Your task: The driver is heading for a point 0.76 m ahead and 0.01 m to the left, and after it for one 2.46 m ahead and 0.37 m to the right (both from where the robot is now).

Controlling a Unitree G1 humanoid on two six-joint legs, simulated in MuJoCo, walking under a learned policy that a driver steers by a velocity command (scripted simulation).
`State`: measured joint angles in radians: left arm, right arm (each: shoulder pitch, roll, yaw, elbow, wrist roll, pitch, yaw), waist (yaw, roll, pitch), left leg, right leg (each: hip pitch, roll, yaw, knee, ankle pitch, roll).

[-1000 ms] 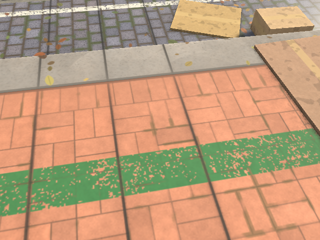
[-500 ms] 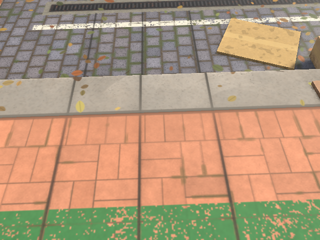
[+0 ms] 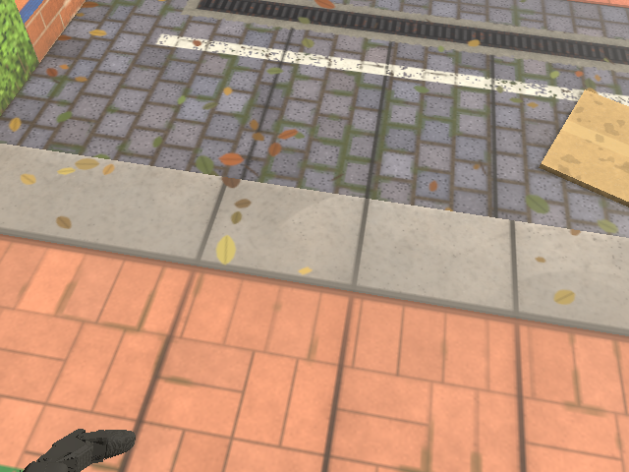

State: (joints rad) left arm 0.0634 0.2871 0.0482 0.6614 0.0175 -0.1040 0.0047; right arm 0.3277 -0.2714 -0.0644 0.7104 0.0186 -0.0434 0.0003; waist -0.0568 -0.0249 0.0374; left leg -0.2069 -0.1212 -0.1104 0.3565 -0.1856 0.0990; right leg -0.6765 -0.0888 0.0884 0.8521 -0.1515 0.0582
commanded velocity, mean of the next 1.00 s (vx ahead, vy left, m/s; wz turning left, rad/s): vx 0.50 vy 0.00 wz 0.23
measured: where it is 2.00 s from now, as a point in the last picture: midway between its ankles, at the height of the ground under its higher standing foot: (251, 334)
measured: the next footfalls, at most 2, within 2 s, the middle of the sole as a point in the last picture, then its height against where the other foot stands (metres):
right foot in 0.20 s outside the picture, level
left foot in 0.68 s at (214, 458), level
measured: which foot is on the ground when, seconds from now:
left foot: down 0.00-0.20, up 0.22-0.66, down 0.68-1.00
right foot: up 0.00-0.18, down 0.20-0.70, up 0.72-1.00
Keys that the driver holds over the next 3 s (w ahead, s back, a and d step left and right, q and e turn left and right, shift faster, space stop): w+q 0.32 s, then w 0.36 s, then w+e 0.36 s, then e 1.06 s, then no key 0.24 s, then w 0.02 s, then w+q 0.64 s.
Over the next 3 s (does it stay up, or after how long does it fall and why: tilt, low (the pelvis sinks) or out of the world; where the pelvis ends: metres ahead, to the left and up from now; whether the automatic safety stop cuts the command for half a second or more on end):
stays up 1.04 0.06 -0.02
